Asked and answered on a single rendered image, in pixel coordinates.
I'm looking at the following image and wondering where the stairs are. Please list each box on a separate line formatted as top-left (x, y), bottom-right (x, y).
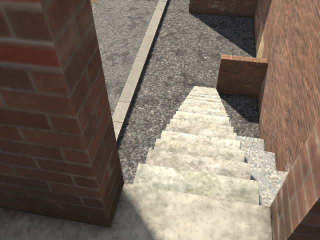
top-left (133, 86), bottom-right (259, 205)

